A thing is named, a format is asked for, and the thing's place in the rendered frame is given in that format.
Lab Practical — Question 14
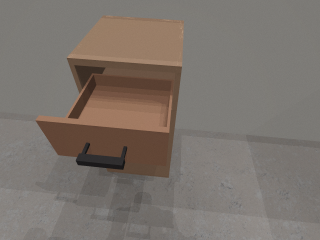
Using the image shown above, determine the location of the cabinet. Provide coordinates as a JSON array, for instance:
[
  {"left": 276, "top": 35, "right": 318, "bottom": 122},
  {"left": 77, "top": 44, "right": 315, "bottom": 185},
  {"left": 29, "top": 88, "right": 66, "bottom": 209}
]
[{"left": 67, "top": 15, "right": 184, "bottom": 178}]

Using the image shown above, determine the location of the handle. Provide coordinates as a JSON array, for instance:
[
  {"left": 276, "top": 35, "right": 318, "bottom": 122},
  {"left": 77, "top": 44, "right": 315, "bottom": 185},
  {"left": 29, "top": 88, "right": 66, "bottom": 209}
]
[{"left": 75, "top": 142, "right": 127, "bottom": 170}]

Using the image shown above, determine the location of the drawer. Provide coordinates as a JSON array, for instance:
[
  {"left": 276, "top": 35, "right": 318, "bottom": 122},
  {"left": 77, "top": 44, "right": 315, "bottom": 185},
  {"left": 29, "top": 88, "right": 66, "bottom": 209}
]
[{"left": 35, "top": 73, "right": 174, "bottom": 166}]

